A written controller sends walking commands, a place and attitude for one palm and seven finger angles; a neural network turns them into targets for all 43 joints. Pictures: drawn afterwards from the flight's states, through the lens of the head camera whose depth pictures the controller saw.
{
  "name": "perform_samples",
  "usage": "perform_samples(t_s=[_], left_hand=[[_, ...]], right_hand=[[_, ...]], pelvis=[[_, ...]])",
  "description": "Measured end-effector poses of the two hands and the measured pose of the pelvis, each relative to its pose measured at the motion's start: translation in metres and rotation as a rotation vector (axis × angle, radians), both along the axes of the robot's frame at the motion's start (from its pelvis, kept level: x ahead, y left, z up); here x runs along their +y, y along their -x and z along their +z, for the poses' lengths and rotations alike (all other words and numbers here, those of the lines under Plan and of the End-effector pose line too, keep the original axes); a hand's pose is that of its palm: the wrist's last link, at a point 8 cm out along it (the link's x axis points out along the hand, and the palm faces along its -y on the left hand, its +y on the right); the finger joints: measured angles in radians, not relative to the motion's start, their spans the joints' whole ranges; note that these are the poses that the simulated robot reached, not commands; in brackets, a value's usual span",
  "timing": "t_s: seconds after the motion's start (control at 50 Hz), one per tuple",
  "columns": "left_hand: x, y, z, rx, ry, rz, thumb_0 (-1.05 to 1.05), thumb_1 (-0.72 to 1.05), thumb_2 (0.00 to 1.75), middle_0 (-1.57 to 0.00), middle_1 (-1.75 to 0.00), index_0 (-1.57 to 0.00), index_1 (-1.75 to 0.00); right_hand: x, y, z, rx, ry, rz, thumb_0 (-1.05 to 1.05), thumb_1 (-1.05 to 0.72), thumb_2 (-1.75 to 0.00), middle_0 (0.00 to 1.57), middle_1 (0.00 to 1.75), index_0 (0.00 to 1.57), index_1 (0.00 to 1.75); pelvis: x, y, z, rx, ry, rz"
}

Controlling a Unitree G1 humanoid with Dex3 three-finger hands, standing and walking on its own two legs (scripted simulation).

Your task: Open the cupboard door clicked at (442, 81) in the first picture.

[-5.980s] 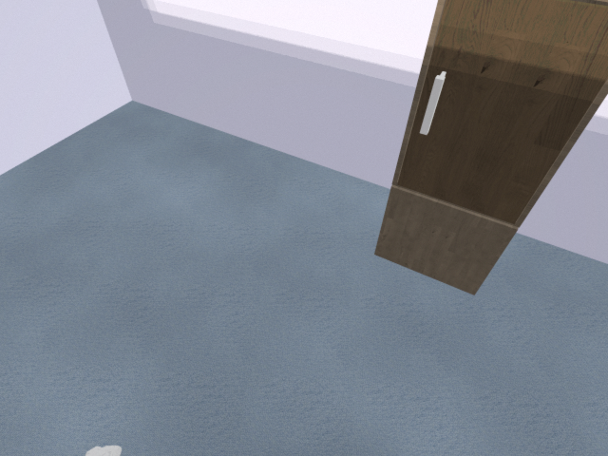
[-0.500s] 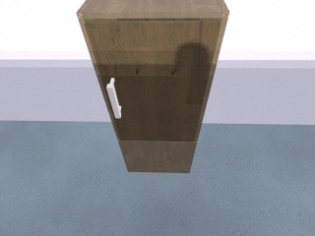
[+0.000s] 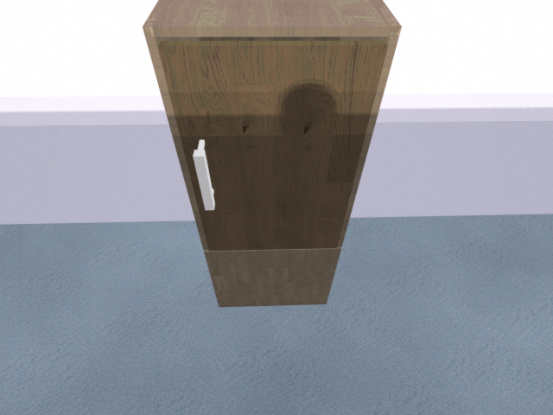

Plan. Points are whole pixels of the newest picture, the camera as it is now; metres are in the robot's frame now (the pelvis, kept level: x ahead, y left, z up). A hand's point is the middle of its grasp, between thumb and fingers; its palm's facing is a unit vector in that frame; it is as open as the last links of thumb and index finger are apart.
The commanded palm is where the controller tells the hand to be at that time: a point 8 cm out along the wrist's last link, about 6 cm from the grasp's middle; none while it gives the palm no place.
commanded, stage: come to a stop and stand still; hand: left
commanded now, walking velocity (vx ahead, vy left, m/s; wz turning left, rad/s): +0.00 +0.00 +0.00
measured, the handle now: (205, 176) +0.58 +0.19 -0.03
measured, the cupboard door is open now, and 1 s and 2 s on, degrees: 0 0 0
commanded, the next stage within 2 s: look again from close up in 0.04 s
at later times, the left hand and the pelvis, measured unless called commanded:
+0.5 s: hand out of the picture +0.00 +0.18 -0.17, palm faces +0.02 -0.98 -0.22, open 7.4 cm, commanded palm none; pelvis -0.01 +0.01 -0.01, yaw +0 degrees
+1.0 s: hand (162, 356) +0.20 +0.18 -0.02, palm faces +0.21 -0.98 -0.04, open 7.7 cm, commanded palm +0.12 +0.23 -0.07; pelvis -0.01 -0.02 -0.04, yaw +2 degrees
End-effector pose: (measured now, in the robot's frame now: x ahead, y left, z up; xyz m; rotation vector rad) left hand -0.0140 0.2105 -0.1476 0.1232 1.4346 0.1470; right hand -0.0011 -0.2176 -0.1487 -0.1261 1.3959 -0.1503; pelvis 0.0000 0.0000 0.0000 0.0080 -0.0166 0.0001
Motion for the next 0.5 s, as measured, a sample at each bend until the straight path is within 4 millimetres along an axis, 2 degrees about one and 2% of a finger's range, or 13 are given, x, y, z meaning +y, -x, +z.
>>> perform_samples(t_s=[0.18, 0.36, 0.5], left_hand=[[0.005, -0.003, -0.002, -0.030, -0.014, -0.014, 0.02, 0.92, 0.90, -0.20, -0.30, -0.20, -0.30], [0.018, -0.004, 0.001, -0.063, -0.039, -0.027, 0.01, 0.91, 0.90, -0.20, -0.30, -0.20, -0.30], [0.019, -0.008, 0.006, -0.066, -0.050, -0.024, 0.01, 0.91, 0.90, -0.20, -0.30, -0.20, -0.30]], right_hand=[[0.010, 0.026, 0.000, 0.046, -0.019, -0.007, 0.00, -0.92, -0.90, 0.20, 0.30, 0.20, 0.30], [0.017, 0.018, -0.010, -0.023, -0.040, 0.021, 0.00, -0.92, -0.90, 0.20, 0.30, 0.20, 0.30], [0.012, 0.009, -0.011, -0.031, -0.039, 0.031, 0.01, -0.93, -0.90, 0.20, 0.30, 0.20, 0.30]], pelvis=[[0.000, 0.006, -0.001, 0.001, 0.014, 0.000], [0.008, 0.009, -0.008, 0.000, 0.006, 0.008], [0.007, 0.005, -0.006, 0.000, -0.005, 0.000]])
